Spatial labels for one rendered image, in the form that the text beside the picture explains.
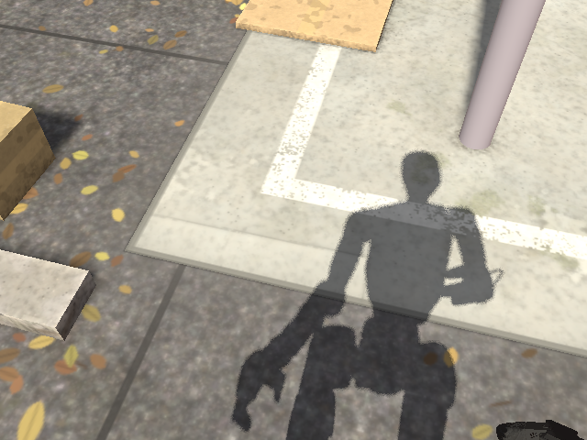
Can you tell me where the robot right hand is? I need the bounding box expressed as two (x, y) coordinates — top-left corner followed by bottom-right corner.
(496, 420), (584, 440)

